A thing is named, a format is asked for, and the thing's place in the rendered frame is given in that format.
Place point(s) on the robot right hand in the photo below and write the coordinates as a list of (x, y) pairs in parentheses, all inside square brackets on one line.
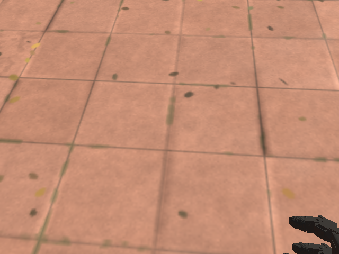
[(321, 227)]

